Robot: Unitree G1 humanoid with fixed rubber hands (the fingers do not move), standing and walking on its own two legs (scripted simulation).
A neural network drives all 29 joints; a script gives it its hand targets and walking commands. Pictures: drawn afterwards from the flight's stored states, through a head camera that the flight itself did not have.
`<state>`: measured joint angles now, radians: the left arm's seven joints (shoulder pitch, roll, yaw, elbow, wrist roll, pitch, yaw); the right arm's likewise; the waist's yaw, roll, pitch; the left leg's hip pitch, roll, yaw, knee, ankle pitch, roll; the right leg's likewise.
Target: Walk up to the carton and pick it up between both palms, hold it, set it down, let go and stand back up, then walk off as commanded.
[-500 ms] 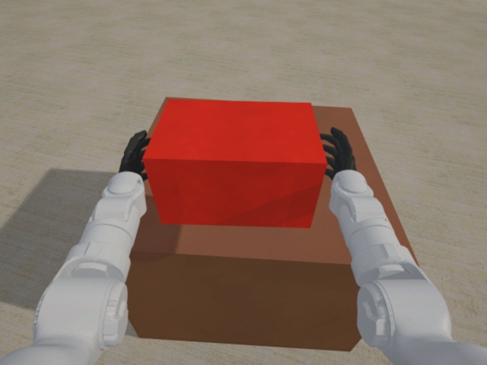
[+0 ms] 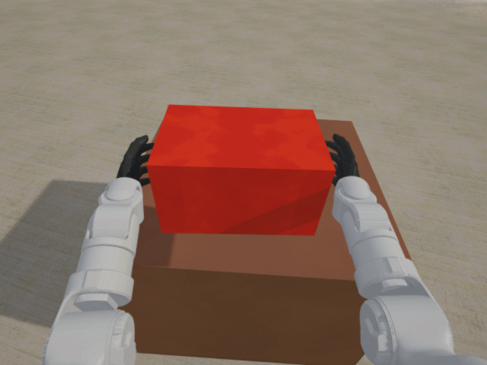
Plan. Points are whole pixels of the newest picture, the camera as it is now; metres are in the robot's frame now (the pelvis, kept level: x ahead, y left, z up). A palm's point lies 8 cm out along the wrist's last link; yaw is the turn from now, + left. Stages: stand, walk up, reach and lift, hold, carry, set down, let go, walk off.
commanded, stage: reach and lift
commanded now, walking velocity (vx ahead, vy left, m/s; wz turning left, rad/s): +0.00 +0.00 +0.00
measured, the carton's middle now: (240, 168) +0.43 +0.00 +0.13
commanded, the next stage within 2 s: hold in 0.48 s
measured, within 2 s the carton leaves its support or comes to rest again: neither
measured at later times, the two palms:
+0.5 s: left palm (123, 192) +0.35 +0.19 +0.15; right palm (346, 182) +0.36 -0.17 +0.16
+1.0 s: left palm (119, 181) +0.35 +0.19 +0.17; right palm (348, 178) +0.36 -0.17 +0.17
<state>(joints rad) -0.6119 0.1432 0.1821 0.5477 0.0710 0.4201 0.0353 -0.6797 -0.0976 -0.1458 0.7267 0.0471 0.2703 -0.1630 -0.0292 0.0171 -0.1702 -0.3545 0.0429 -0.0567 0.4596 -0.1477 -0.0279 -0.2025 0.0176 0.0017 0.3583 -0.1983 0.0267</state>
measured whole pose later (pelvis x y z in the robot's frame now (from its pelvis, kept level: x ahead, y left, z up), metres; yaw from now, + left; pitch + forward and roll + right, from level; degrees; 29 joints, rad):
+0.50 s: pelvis -0.02 +0.00 +0.00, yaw +0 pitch +0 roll -3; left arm -0.61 0.13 0.19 0.52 0.10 0.49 0.06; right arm -0.68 -0.10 -0.16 0.73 0.05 0.29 -0.13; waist -0.03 -0.01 -0.16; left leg -0.34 0.04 -0.06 0.46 -0.13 -0.03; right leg -0.19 0.02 0.00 0.36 -0.18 0.03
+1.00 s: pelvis -0.01 +0.00 +0.00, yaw +0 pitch +0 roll -2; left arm -0.61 0.12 0.19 0.38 0.12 0.61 0.05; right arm -0.68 -0.10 -0.16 0.68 0.05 0.34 -0.13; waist -0.03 -0.01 -0.16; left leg -0.33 0.04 -0.06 0.46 -0.13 -0.03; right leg -0.18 0.02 0.00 0.36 -0.18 0.03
